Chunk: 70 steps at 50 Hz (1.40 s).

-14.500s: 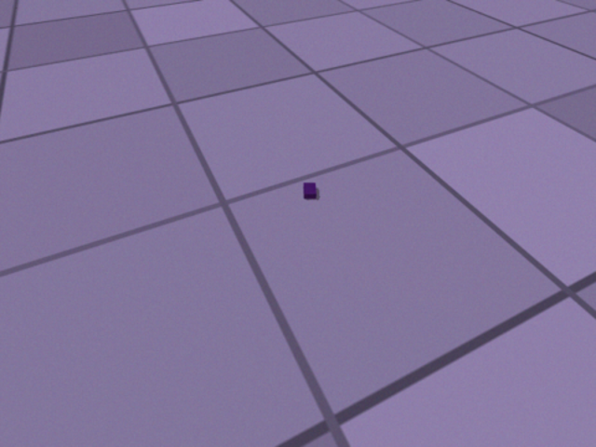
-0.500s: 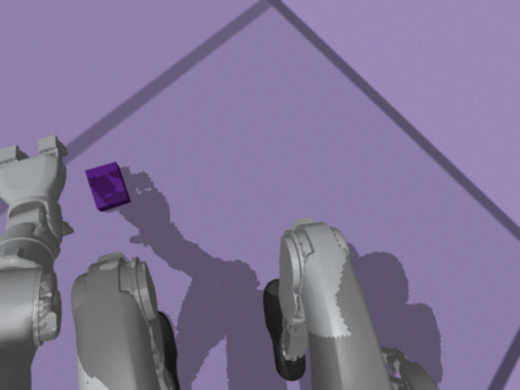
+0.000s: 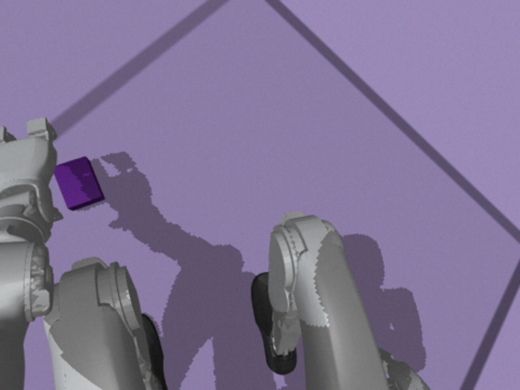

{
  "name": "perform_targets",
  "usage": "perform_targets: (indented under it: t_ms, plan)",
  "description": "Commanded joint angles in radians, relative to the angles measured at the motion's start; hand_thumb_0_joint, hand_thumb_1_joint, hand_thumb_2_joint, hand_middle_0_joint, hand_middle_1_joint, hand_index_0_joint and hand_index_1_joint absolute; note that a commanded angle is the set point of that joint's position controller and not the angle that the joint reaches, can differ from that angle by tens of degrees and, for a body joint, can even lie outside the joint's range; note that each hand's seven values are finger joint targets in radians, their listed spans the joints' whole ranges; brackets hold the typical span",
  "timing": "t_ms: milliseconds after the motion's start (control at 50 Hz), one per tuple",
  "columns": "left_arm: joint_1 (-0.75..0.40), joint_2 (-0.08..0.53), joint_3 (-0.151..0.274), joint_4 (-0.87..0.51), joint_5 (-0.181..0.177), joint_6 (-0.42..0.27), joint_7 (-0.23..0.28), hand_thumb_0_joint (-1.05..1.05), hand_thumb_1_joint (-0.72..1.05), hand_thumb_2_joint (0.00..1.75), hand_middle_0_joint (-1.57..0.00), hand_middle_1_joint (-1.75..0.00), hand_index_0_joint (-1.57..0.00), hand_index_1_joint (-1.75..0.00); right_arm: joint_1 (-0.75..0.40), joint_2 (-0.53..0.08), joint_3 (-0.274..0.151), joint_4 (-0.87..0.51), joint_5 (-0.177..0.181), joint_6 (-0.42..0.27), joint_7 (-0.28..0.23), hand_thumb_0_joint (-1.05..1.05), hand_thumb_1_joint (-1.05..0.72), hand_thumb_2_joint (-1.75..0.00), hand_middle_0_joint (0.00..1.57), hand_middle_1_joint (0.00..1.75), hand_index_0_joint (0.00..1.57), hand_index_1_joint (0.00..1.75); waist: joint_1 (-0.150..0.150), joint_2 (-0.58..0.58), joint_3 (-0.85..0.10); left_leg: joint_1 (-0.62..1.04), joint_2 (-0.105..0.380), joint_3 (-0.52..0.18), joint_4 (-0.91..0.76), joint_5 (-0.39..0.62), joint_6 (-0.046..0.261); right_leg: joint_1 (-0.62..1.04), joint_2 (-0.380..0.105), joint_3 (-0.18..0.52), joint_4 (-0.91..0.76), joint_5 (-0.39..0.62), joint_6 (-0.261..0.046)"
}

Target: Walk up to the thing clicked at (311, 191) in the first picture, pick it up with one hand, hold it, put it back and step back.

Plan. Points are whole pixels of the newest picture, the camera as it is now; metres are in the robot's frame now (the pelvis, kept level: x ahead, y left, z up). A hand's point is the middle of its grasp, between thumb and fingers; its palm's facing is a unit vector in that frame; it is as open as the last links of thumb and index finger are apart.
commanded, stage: approach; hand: left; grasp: from above
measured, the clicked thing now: (79, 183) +0.48 +0.22 -0.31
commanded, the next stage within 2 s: rest palm in 0.36 s
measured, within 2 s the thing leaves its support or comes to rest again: neither
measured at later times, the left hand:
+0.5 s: hand (48, 187) +0.45 +0.24 -0.21, palm faces -0.49 -0.15 -0.86, open 14.2 cm
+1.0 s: hand (68, 178) +0.48 +0.22 -0.25, palm faces -0.38 -0.15 -0.91, open 14.2 cm
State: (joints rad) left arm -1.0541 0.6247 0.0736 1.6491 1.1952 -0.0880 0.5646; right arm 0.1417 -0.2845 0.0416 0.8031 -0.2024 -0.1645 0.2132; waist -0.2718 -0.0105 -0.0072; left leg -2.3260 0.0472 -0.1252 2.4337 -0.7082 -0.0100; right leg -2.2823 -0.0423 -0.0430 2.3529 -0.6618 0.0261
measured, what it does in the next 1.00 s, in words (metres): stands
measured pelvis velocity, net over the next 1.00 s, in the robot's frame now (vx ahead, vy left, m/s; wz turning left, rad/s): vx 0.00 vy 0.01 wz -0.08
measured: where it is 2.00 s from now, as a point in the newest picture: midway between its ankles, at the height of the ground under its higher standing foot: (216, 362)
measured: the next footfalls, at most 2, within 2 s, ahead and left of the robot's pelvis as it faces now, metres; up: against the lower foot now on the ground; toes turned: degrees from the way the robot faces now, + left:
none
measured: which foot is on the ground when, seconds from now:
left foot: down 0.00-1.00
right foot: down 0.00-1.00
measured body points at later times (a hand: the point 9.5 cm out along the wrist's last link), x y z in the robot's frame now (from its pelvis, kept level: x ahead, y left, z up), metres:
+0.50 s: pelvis +0.00 +0.00 -0.01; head +0.26 +0.02 +0.35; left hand +0.48 +0.25 -0.16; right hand -0.04 -0.25 -0.11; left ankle +0.07 +0.13 -0.29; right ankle +0.10 -0.13 -0.29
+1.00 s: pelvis +0.00 +0.01 -0.02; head +0.28 +0.06 +0.33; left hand +0.49 +0.23 -0.20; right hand +0.01 -0.27 -0.09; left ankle +0.07 +0.13 -0.29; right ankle +0.10 -0.13 -0.29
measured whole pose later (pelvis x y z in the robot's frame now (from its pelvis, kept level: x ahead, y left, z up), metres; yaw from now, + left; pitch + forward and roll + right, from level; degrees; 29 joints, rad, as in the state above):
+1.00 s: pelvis +0.00 +0.01 -0.02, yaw -5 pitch +30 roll -10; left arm -1.12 0.77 0.23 1.83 1.22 -0.03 0.75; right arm 0.10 -0.34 0.12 0.76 -0.27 -0.29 0.37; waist -0.39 -0.05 0.13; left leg -2.36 0.05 -0.20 2.53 -0.73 -0.01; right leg -2.28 -0.02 -0.10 2.39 -0.65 0.05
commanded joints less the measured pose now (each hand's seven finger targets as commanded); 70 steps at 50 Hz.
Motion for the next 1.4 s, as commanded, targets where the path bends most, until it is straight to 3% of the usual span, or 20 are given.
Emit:
perform_targets:
  t_ms: [0, 100, 120, 220, 260, 300, 320, 360, 380, 420, 460, 500, 540, 600, 700, 780, 940, 1040, 1240, 1380]
  plan:
    - [-0.497, 0.163, 0.004, -0.097, 0.024, 0.009, 0.084, 0.0, -0.54, 0.98, -0.07, -1.04, -0.07, -1.03, 0.275, -0.266, -0.052, 0.032, -0.026, -0.017, 0.019, 0.0, -0.9, -0.89, 0.2, 0.3, 0.2, 0.3, -0.127, 0.308, -0.667, 0.511, -0.034, 0.079, -0.212, 0.18, 0.025, 0.321, 0.054, -0.134, -0.236, 0.221, -0.053]
    - [-0.419, 0.229, 0.073, 0.007, 0.037, 0.092, 0.129, 0.0, -0.57, 1.0, -0.06, -1.02, -0.06, -1.02, 0.255, -0.287, -0.034, -0.006, -0.032, -0.013, 0.057, 0.0, -0.9, -0.9, 0.2, 0.3, 0.2, 0.3, -0.095, 0.405, -0.704, 0.531, -0.03, 0.079, -0.225, 0.232, 0.014, 0.35, 0.06, -0.139, -0.208, 0.269, -0.062]
    - [-0.467, 0.237, 0.077, -0.035, 0.034, 0.103, 0.126, 0.0, -0.55, 0.98, -0.06, -1.02, -0.07, -1.01, 0.262, -0.285, -0.03, -0.004, -0.036, -0.013, 0.065, 0.0, -0.9, -0.9, 0.2, 0.3, 0.2, 0.3, -0.117, 0.403, -0.697, 0.521, -0.032, 0.082, -0.22, 0.233, 0.017, 0.357, 0.063, -0.138, -0.205, 0.277, -0.06]
    - [-0.317, 0.304, 0.098, -0.019, -0.003, 0.154, 0.062, 0.0, -0.55, 0.98, -0.06, -1.01, -0.06, -1.01, 0.256, -0.291, -0.017, -0.036, 0.001, 0.005, 0.083, 0.0, -0.89, -0.89, 0.2, 0.3, 0.2, 0.3, -0.075, 0.298, -0.675, 0.388, -0.035, 0.093, -0.196, 0.252, 0.049, 0.456, 0.07, -0.119, -0.226, 0.299, -0.043]
    - [-0.23, 0.369, 0.155, -0.048, -0.022, 0.16, 0.032, 0.0, -0.54, 0.96, -0.06, -1.02, -0.07, -1.01, 0.287, -0.298, -0.028, -0.025, 0.013, 0.014, 0.08, 0.0, -0.89, -0.89, 0.2, 0.3, 0.2, 0.3, -0.047, 0.256, -0.696, 0.357, -0.033, 0.097, -0.189, 0.279, 0.059, 0.511, 0.07, -0.106, -0.233, 0.327, -0.032]
    - [-0.203, 0.299, 0.113, -0.045, -0.055, 0.154, 0.001, 0.0, -0.53, 0.94, -0.06, -1.04, -0.07, -1.02, 0.273, -0.275, -0.021, -0.043, 0.023, 0.019, 0.083, 0.0, -0.9, -0.89, 0.2, 0.3, 0.2, 0.3, -0.051, 0.219, -0.679, 0.318, -0.032, 0.097, -0.188, 0.257, 0.065, 0.535, 0.073, -0.103, -0.238, 0.316, -0.027]
    - [-0.165, 0.338, 0.15, -0.034, -0.06, 0.148, -0.007, 0.0, -0.54, 0.95, -0.06, -1.03, -0.07, -1.01, 0.298, -0.286, -0.029, -0.026, 0.021, 0.02, 0.08, 0.0, -0.89, -0.89, 0.2, 0.3, 0.2, 0.3, -0.058, 0.179, -0.661, 0.298, -0.032, 0.091, -0.182, 0.241, 0.069, 0.535, 0.074, -0.106, -0.241, 0.3, -0.024]
    - [-0.171, 0.333, 0.155, -0.066, -0.079, 0.117, -0.031, 0.0, -0.53, 0.95, -0.06, -1.03, -0.07, -1.01, 0.309, -0.291, -0.033, -0.028, 0.023, 0.014, 0.079, 0.0, -0.89, -0.89, 0.2, 0.3, 0.2, 0.3, -0.069, 0.166, -0.626, 0.268, -0.034, 0.082, -0.184, 0.2, 0.07, 0.509, 0.072, -0.111, -0.236, 0.251, -0.027]
    - [-0.16, 0.269, 0.111, -0.088, -0.087, 0.095, -0.044, 0.0, -0.54, 0.96, -0.06, -1.02, -0.07, -1.01, 0.285, -0.271, -0.031, -0.043, 0.026, 0.01, 0.077, 0.0, -0.89, -0.89, 0.2, 0.3, 0.2, 0.3, -0.05, 0.179, -0.641, 0.285, -0.034, 0.08, -0.192, 0.179, 0.064, 0.504, 0.076, -0.111, -0.239, 0.224, -0.032]
    - [-0.17, 0.298, 0.131, -0.159, -0.09, 0.043, -0.05, 0.0, -0.55, 0.97, -0.06, -1.02, -0.06, -1.01, 0.312, -0.281, -0.045, -0.023, 0.024, 0.001, 0.074, 0.0, -0.89, -0.89, 0.2, 0.3, 0.2, 0.3, -0.061, 0.21, -0.635, 0.32, -0.034, 0.076, -0.192, 0.157, 0.055, 0.488, 0.073, -0.12, -0.239, 0.191, -0.037]
    - [-0.222, 0.219, 0.073, -0.237, -0.083, -0.012, -0.05, 0.0, -0.57, 0.98, -0.06, -1.0, -0.06, -1.0, 0.314, -0.277, -0.059, -0.009, 0.021, -0.004, 0.071, 0.0, -0.89, -0.9, 0.2, 0.3, 0.2, 0.3, -0.077, 0.251, -0.666, 0.377, -0.033, 0.068, -0.193, 0.136, 0.044, 0.443, 0.071, -0.133, -0.231, 0.17, -0.048]
    - [-0.272, 0.137, -0.011, -0.28, -0.067, -0.058, -0.038, 0.0, -0.58, 1.0, -0.06, -0.96, -0.04, -0.98, 0.289, -0.268, -0.059, -0.004, 0.021, -0.019, 0.07, 0.0, -0.89, -0.9, 0.2, 0.3, 0.2, 0.3, -0.095, 0.28, -0.661, 0.417, -0.032, 0.066, -0.19, 0.124, 0.033, 0.398, 0.075, -0.14, -0.233, 0.161, -0.054]
    - [-0.296, 0.18, 0.007, -0.256, -0.041, -0.092, 0.001, 0.0, -0.57, 1.0, -0.06, -0.95, -0.05, -0.97, 0.3, -0.29, -0.057, 0.003, 0.009, -0.032, 0.066, 0.0, -0.89, -0.9, 0.2, 0.3, 0.2, 0.3, -0.112, 0.265, -0.611, 0.415, -0.034, 0.058, -0.181, 0.108, 0.031, 0.353, 0.071, -0.149, -0.229, 0.143, -0.052]
    - [-0.314, 0.132, -0.033, -0.089, 0.02, -0.117, 0.069, 0.0, -0.56, 1.01, -0.07, -0.95, -0.05, -0.97, 0.274, -0.29, -0.042, 0.028, -0.015, -0.049, 0.069, 0.0, -0.89, -0.9, 0.2, 0.3, 0.2, 0.3, -0.141, 0.254, -0.53, 0.408, -0.038, 0.054, -0.183, 0.066, 0.026, 0.29, 0.073, -0.165, -0.224, 0.104, -0.055]
    - [-0.31, 0.244, 0.045, 0.046, 0.098, -0.075, 0.213, 0.0, -0.56, 1.01, -0.07, -0.94, -0.05, -0.96, 0.245, -0.323, -0.028, 0.035, -0.05, -0.077, 0.089, 0.0, -0.88, -0.9, 0.2, 0.3, 0.2, 0.3, -0.126, 0.302, -0.544, 0.469, -0.031, 0.045, -0.183, 0.146, 0.014, 0.309, 0.074, -0.179, -0.198, 0.184, -0.051]
    - [-0.361, 0.253, 0.072, 0.093, 0.091, 0.003, 0.276, 0.0, -0.53, 0.97, -0.07, -0.97, -0.06, -0.98, 0.206, -0.331, -0.02, 0.025, -0.077, -0.101, 0.127, 0.0, -0.89, -0.9, 0.2, 0.3, 0.2, 0.3, -0.155, 0.358, -0.508, 0.464, -0.024, 0.051, -0.177, 0.151, 0.007, 0.304, 0.078, -0.176, -0.195, 0.205, -0.052]
    - [-0.235, 0.365, 0.17, 0.114, -0.002, 0.081, 0.202, 0.0, -0.55, 0.96, -0.06, -0.98, -0.05, -0.98, 0.197, -0.331, 0.019, -0.006, -0.063, -0.126, 0.169, 0.0, -0.9, -0.9, 0.2, 0.3, 0.2, 0.3, -0.116, 0.372, -0.559, 0.463, -0.02, 0.047, -0.153, 0.249, 0.021, 0.408, 0.073, -0.169, -0.178, 0.294, -0.041]
    - [-0.261, 0.375, 0.142, 0.043, -0.033, 0.027, 0.145, 0.0, -0.55, 0.96, -0.06, -1.0, -0.05, -1.0, 0.211, -0.33, 0.035, -0.019, -0.052, -0.114, 0.169, 0.0, -0.9, -0.9, 0.2, 0.3, 0.2, 0.3, -0.146, 0.343, -0.576, 0.426, -0.014, 0.03, -0.138, 0.227, 0.034, 0.442, 0.081, -0.18, -0.176, 0.289, -0.039]
    - [-0.298, 0.397, 0.091, 0.1, 0.012, -0.094, 0.182, 0.0, -0.53, 0.97, -0.06, -0.99, -0.06, -0.99, 0.247, -0.368, 0.082, 0.008, -0.071, -0.141, 0.162, 0.0, -0.89, -0.9, 0.2, 0.3, 0.2, 0.3, -0.179, 0.326, -0.494, 0.401, -0.017, 0.006, -0.133, 0.15, 0.027, 0.408, 0.097, -0.212, -0.188, 0.218, -0.043]
    - [-0.284, 0.407, 0.073, 0.147, 0.064, -0.038, 0.26, 0.0, -0.52, 0.97, -0.06, -0.97, -0.06, -0.97, 0.193, -0.388, 0.079, 0.001, -0.086, -0.178, 0.171, 0.0, -0.88, -0.9, 0.2, 0.3, 0.2, 0.3, -0.194, 0.341, -0.412, 0.41, -0.009, -0.008, -0.146, 0.115, 0.014, 0.367, 0.097, -0.22, -0.185, 0.192, -0.044]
